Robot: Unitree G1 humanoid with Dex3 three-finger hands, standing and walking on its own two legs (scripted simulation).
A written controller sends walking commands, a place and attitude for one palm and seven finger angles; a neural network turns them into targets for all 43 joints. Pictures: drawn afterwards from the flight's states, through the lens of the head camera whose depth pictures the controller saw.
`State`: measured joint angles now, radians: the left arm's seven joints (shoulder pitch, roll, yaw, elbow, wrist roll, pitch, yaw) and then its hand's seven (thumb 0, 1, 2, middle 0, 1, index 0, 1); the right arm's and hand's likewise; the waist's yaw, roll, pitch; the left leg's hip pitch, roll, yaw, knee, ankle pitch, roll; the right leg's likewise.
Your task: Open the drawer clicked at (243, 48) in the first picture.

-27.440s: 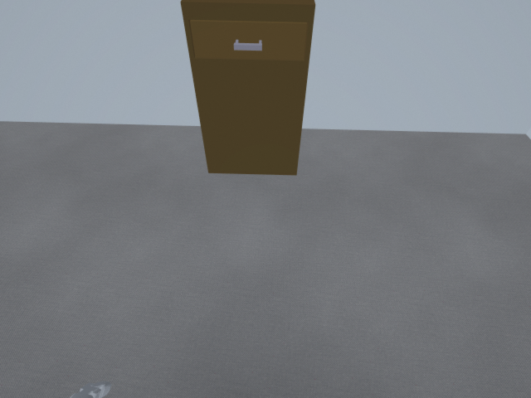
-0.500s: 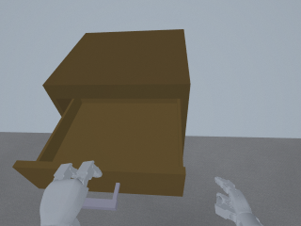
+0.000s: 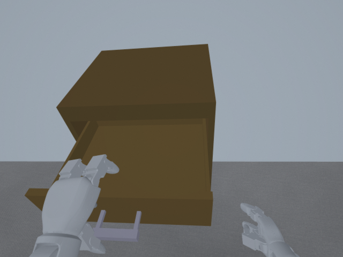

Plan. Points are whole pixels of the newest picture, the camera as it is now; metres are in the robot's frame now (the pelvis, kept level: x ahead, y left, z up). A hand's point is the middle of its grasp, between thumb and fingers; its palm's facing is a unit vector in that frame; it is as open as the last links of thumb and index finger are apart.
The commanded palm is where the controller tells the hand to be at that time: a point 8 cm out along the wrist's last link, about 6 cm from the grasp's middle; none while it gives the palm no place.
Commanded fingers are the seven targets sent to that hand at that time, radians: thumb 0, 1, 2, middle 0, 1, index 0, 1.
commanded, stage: lift the hand off the handle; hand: left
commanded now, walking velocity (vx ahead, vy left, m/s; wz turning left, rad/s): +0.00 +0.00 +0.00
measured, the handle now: (117, 225) +0.20 +0.18 -0.02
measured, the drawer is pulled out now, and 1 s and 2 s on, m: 0.27 0.27 0.27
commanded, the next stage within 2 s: draw the hand back to the body in 0.04 s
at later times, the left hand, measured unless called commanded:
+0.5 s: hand (76, 213) +0.16 +0.20 +0.12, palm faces +0.11 -0.15 -0.98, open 13.9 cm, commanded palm +0.12 +0.20 +0.18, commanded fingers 0.00 -0.50 0.30 -0.30 -1.20 -0.30 -1.20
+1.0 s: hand (68, 192) +0.17 +0.21 +0.17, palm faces +0.35 -0.87 -0.34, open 13.1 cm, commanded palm +0.12 +0.25 +0.19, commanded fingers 0.00 -0.01 0.51 -0.26 -0.88 -0.26 -0.88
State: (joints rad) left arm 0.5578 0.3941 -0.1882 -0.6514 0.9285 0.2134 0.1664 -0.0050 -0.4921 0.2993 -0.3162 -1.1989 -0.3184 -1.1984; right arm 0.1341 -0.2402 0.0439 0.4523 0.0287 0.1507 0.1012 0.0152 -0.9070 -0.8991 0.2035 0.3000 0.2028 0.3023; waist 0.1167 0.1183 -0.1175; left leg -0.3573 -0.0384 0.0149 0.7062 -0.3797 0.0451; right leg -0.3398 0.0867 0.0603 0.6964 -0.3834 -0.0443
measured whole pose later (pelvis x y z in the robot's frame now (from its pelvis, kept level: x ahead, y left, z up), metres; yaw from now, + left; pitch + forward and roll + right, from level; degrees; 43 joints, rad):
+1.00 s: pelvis +0.01 +0.00 +0.02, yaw +4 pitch -2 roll -1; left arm 0.61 0.32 0.15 -0.62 -0.02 -0.06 0.12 -0.01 -0.31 0.38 -0.30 -1.08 -0.30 -1.08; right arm 0.21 -0.19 0.07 0.55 0.01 -0.12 -0.06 0.01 -0.91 -0.90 0.21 0.30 0.20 0.30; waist 0.06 0.02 -0.02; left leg -0.19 -0.06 -0.05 0.55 -0.32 0.04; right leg -0.14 0.06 0.00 0.50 -0.33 -0.05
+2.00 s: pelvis +0.01 -0.02 +0.02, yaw +5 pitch +0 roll -1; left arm 0.55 0.36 0.38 -0.50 -0.08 -0.16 0.10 0.01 0.89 0.90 -0.21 -0.30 -0.21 -0.30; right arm 0.17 -0.23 0.01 0.58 0.03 -0.06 -0.05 0.01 -0.90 -0.90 0.21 0.30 0.21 0.30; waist 0.02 0.07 0.00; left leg -0.24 -0.03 -0.09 0.52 -0.28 0.02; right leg -0.17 0.09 -0.03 0.44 -0.27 -0.07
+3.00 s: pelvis -0.13 -0.04 +0.01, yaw +3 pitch +4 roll -2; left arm 0.60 0.39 0.39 -0.64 -0.06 -0.21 0.12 0.01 0.89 0.90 -0.20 -0.30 -0.21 -0.30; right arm 0.11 -0.17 0.01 0.60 -0.01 -0.10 -0.02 0.01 -0.90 -0.90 0.21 0.30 0.21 0.30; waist 0.00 0.03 0.04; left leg -0.48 0.07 -0.01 0.58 -0.16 -0.03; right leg -0.30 0.07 -0.04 0.56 -0.35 -0.03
